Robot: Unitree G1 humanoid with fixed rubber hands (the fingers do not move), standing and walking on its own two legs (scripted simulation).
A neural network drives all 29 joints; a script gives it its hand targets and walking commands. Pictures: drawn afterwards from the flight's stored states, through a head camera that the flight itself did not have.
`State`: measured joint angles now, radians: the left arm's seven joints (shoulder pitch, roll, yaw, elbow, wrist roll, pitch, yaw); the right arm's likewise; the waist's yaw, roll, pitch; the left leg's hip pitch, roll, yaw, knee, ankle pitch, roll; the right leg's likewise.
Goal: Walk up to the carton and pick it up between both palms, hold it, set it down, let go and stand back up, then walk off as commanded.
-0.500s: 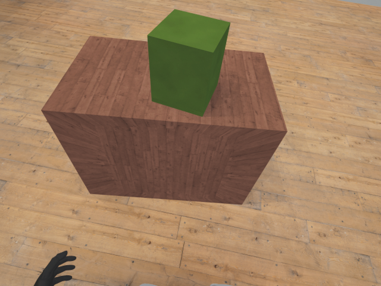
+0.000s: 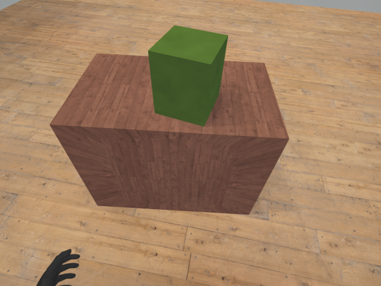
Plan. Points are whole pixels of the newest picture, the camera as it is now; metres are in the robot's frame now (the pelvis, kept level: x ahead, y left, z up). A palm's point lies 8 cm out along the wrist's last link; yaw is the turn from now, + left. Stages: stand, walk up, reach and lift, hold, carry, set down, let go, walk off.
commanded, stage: stand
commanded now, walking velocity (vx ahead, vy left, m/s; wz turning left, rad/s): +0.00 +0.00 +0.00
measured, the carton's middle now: (189, 76) +0.79 +0.04 +0.01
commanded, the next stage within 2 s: none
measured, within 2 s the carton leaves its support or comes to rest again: neither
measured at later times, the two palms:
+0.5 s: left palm out of the picture +0.13 +0.30 -0.07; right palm out of the picture +0.07 -0.30 -0.10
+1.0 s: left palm out of the picture +0.12 +0.30 -0.07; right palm out of the picture +0.07 -0.30 -0.10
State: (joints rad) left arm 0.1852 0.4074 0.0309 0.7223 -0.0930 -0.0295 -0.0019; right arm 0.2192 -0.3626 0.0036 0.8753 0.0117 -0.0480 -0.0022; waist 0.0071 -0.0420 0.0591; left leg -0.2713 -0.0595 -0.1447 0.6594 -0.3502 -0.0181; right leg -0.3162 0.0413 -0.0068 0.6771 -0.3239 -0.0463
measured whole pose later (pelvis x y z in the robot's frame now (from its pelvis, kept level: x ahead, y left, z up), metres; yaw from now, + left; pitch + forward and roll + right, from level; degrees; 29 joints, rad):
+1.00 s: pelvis -0.01 +0.00 +0.01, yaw +0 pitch -1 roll +1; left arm 0.15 0.41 0.00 0.80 -0.09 -0.04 0.00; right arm 0.18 -0.36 0.00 0.99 0.01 -0.04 0.01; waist 0.01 -0.03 0.02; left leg -0.26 -0.06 -0.15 0.54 -0.27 -0.03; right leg -0.32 0.03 -0.01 0.59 -0.26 -0.05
